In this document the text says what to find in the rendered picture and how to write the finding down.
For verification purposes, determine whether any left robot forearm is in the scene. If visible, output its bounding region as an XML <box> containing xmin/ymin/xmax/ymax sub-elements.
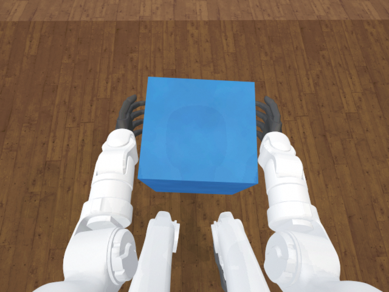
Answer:
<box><xmin>63</xmin><ymin>129</ymin><xmax>139</xmax><ymax>273</ymax></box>

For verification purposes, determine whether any robot right hand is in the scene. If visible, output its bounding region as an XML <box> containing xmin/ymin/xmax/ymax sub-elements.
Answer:
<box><xmin>255</xmin><ymin>96</ymin><xmax>282</xmax><ymax>141</ymax></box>

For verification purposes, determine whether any carton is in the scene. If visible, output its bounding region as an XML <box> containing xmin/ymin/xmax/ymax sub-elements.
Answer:
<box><xmin>137</xmin><ymin>77</ymin><xmax>258</xmax><ymax>195</ymax></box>

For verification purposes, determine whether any right robot forearm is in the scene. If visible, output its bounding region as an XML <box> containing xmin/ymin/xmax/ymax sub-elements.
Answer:
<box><xmin>258</xmin><ymin>131</ymin><xmax>340</xmax><ymax>263</ymax></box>

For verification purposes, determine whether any robot right upper arm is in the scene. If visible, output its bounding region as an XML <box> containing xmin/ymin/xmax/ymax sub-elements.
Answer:
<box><xmin>264</xmin><ymin>230</ymin><xmax>382</xmax><ymax>292</ymax></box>

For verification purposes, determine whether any left robot shin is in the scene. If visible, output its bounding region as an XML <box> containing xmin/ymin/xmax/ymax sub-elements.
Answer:
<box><xmin>146</xmin><ymin>211</ymin><xmax>172</xmax><ymax>232</ymax></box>

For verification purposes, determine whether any robot right foot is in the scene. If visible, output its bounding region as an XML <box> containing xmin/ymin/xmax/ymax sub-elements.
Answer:
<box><xmin>213</xmin><ymin>243</ymin><xmax>227</xmax><ymax>292</ymax></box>

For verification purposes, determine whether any robot left upper arm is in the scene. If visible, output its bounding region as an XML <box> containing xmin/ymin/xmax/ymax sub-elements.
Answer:
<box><xmin>33</xmin><ymin>227</ymin><xmax>138</xmax><ymax>292</ymax></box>

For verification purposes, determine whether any robot left hand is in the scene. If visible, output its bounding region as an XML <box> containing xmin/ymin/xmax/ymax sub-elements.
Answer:
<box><xmin>115</xmin><ymin>94</ymin><xmax>146</xmax><ymax>137</ymax></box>

